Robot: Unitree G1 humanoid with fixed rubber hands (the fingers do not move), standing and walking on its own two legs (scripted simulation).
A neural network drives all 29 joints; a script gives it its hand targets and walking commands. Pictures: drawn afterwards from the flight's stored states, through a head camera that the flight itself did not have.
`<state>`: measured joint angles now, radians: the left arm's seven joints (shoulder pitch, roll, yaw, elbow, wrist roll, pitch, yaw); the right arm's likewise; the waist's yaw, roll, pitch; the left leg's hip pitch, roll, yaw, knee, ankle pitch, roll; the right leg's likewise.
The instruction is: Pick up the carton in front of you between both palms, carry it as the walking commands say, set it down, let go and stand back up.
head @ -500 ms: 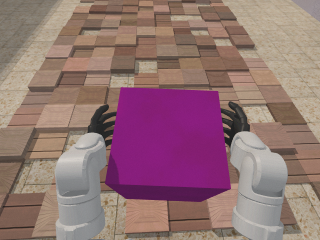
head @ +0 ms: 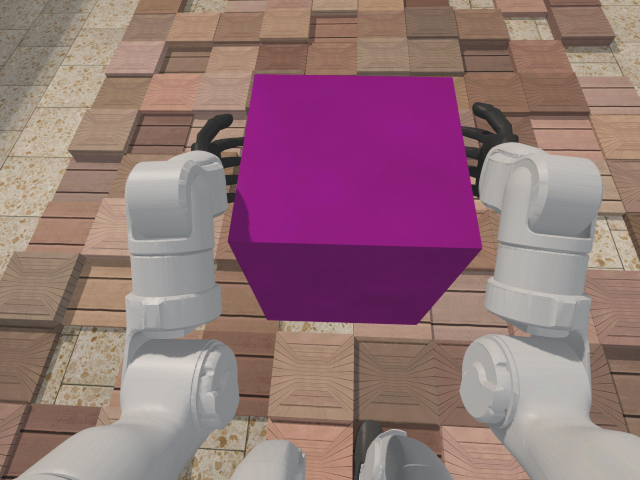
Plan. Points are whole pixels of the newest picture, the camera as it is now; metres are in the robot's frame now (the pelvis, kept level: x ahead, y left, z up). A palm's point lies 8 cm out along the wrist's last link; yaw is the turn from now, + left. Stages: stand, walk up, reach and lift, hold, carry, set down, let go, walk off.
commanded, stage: carry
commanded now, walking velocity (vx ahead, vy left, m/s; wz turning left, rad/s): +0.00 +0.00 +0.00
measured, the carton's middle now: (346, 216) +0.40 +0.00 +0.05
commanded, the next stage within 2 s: none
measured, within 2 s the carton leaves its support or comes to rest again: neither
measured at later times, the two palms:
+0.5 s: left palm (218, 65) +0.54 +0.15 +0.16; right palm (477, 65) +0.54 -0.14 +0.16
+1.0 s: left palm (234, 41) +0.59 +0.14 +0.15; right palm (481, 40) +0.58 -0.16 +0.16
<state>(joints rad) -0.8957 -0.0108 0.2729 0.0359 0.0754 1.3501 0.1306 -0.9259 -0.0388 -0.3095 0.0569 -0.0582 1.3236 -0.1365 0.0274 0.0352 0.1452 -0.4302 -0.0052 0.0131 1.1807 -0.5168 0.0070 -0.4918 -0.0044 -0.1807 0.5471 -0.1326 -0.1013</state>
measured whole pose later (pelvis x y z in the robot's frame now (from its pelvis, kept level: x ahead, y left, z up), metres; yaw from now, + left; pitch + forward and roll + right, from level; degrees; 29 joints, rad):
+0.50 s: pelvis +0.16 +0.02 +0.03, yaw -2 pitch +7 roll +1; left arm -0.75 -0.06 0.27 0.02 0.12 1.29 0.12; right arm -0.75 0.03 -0.28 0.03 -0.11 1.24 -0.12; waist 0.00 -0.01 0.01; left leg -0.43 -0.02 0.07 0.64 -0.36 0.01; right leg -0.20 -0.03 -0.09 0.39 -0.21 -0.05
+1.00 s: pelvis +0.22 +0.02 +0.04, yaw -2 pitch +6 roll +2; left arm -0.65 -0.03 0.23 0.03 0.08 1.25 0.12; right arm -0.70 0.02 -0.21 0.09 -0.07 1.19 -0.14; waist -0.03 -0.01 -0.02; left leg -0.29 -0.03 0.07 0.53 -0.32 0.03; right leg -0.17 -0.01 -0.07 0.36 -0.23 -0.02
